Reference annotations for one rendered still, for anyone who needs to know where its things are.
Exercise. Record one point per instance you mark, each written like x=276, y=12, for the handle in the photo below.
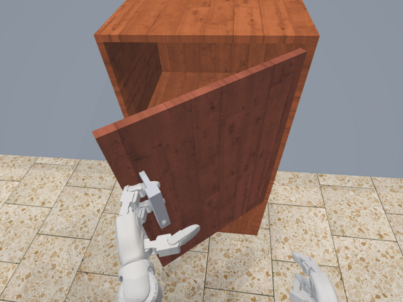
x=156, y=201

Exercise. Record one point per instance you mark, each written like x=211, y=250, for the cupboard door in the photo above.
x=212, y=150

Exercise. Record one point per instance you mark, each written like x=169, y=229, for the left robot hand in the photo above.
x=130, y=232

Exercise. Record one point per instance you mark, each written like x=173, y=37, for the left robot forearm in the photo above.
x=139, y=283

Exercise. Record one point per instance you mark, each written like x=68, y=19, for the right robot hand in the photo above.
x=318, y=288

